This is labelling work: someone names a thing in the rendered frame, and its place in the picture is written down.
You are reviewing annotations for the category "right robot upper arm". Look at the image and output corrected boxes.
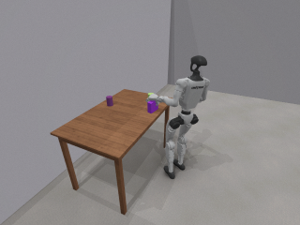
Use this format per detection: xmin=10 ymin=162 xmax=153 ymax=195
xmin=200 ymin=77 xmax=210 ymax=101

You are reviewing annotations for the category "left robot upper arm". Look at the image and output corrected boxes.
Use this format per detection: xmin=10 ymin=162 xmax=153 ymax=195
xmin=170 ymin=78 xmax=188 ymax=107

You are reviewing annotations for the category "sponge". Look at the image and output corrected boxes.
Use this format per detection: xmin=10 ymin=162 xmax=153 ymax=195
xmin=147 ymin=100 xmax=158 ymax=113

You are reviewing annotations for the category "left robot hand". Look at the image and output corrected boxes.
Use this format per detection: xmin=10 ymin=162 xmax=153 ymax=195
xmin=145 ymin=94 xmax=159 ymax=106

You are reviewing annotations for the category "robot left forearm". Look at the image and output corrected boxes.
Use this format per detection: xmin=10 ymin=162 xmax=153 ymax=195
xmin=156 ymin=96 xmax=173 ymax=106

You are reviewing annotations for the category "left robot shin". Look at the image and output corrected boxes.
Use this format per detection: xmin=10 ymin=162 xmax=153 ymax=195
xmin=165 ymin=142 xmax=174 ymax=173

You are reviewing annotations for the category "table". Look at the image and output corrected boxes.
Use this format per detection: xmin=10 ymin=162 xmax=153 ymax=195
xmin=50 ymin=89 xmax=172 ymax=215

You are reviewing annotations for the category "robot right thigh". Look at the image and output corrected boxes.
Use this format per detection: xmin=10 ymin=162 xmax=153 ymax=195
xmin=177 ymin=113 xmax=199 ymax=144

